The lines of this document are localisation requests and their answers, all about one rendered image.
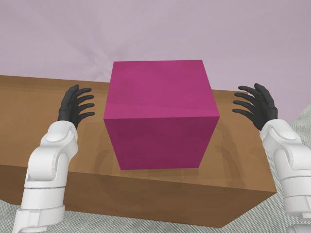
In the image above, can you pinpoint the left robot forearm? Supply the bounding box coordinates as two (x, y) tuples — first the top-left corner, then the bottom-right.
(12, 120), (78, 233)

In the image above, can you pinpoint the carton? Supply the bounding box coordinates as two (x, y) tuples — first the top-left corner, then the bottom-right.
(103, 60), (220, 170)

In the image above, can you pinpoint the pedestal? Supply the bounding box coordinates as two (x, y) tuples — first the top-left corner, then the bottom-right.
(0, 75), (277, 228)

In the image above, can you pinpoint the left robot hand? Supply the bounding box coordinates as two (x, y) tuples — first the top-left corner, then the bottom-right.
(57, 84), (95, 129)

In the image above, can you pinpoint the right robot forearm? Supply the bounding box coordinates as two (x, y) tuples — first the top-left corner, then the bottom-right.
(259, 119), (311, 222)

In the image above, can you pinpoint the right robot hand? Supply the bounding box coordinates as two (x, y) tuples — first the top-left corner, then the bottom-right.
(232, 83), (278, 131)

